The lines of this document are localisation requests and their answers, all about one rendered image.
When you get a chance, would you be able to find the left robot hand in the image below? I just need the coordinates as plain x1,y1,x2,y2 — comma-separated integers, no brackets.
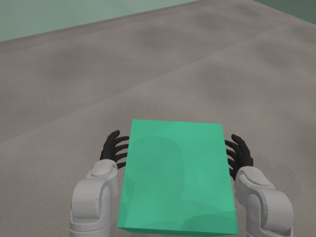
100,130,129,169

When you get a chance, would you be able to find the carton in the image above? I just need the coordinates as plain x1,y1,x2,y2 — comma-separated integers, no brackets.
117,119,239,237

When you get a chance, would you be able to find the right robot hand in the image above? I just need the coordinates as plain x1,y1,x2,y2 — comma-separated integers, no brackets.
225,134,253,181

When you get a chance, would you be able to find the right robot forearm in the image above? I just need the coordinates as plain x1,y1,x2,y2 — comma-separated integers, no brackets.
235,166,294,237

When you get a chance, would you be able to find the left robot forearm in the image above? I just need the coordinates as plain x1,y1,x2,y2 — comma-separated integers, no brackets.
70,159,120,237

